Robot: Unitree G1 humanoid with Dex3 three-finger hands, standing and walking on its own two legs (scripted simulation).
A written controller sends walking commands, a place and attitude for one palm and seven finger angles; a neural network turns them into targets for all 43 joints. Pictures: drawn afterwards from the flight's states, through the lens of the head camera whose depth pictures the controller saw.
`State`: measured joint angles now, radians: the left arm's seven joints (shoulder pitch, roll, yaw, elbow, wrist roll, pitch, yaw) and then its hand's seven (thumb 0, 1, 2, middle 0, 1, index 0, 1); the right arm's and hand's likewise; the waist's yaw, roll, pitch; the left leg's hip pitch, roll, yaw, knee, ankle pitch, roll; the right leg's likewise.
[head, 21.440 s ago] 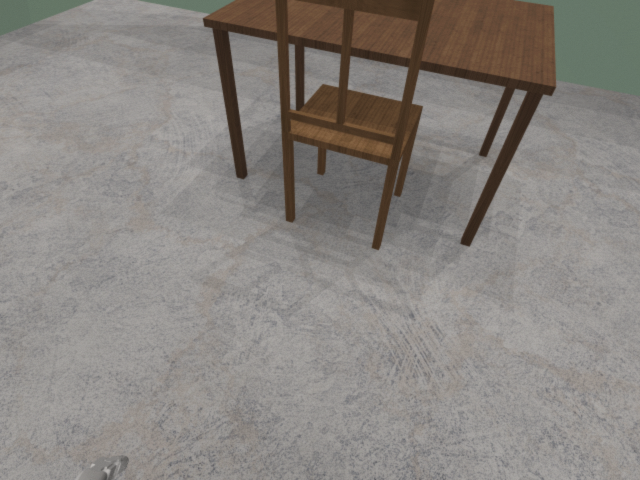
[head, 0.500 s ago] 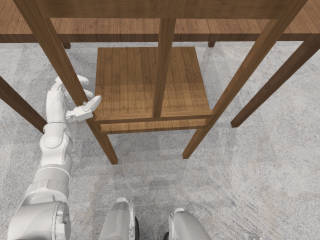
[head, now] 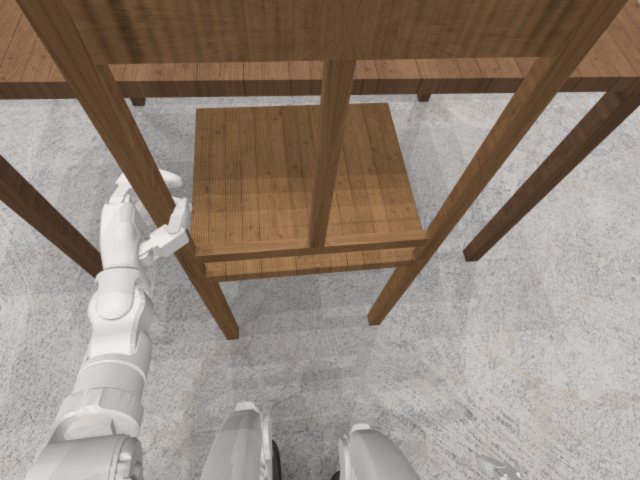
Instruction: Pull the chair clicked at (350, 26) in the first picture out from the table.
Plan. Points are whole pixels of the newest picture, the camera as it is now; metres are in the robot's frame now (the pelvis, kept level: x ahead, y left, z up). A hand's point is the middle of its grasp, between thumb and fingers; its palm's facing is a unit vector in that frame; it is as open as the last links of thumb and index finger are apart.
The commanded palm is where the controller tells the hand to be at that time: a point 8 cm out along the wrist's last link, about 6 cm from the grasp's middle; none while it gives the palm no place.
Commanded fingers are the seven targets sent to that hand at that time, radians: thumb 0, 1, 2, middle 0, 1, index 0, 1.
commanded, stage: hook a spindle and tug to test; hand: left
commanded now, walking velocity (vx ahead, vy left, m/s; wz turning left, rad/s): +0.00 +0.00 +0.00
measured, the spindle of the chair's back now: (324, 178) +0.46 -0.01 +0.06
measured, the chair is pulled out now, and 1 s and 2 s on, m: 0.01 0.07 0.18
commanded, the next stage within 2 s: step backward, pulling the chair out in 0.24 s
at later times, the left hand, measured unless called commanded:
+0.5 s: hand (176, 235) +0.40 +0.17 +0.03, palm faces +0.14 -0.98 -0.13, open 6.0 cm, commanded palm +0.38 +0.21 +0.03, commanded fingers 0.00 0.90 0.90 -0.50 -1.45 -0.50 -1.45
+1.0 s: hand (197, 288) +0.33 +0.13 +0.04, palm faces +0.09 -0.99 -0.14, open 5.7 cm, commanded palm +0.32 +0.18 +0.04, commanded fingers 0.00 0.90 0.90 -0.50 -1.45 -0.50 -1.45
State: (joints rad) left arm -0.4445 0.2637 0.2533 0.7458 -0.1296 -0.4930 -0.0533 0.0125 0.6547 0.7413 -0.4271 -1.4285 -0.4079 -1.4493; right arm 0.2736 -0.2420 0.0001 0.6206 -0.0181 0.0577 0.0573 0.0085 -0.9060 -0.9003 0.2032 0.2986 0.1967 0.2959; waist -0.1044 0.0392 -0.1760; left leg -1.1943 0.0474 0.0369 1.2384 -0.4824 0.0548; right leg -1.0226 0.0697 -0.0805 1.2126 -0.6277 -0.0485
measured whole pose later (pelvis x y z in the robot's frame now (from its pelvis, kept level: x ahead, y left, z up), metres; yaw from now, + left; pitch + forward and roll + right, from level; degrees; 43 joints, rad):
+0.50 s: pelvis +0.01 +0.00 +0.05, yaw +2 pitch +17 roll -2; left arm -0.37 0.23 0.15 0.69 -0.09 -0.20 0.09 0.06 0.64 0.75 -0.36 -1.23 -0.41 -1.45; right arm 0.26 -0.22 0.02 0.55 0.05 0.14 -0.04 0.01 -0.91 -0.90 0.20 0.30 0.20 0.30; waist -0.09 0.04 -0.07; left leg -0.86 0.02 0.05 0.97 -0.40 0.05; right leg -0.70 0.05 -0.06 0.95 -0.54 -0.04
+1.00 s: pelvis -0.03 -0.01 +0.10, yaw +1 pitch +6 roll -2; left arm -0.46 0.17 0.09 0.96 -0.10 -0.22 0.08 0.08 0.64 0.69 -0.28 -1.16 -0.50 -1.45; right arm 0.22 -0.23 0.00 0.68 0.04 0.07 -0.08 0.01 -0.91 -0.90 0.20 0.30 0.20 0.30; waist -0.07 0.07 0.14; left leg -0.52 0.03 0.05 0.59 -0.17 0.04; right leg -0.37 0.08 -0.04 0.57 -0.29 -0.05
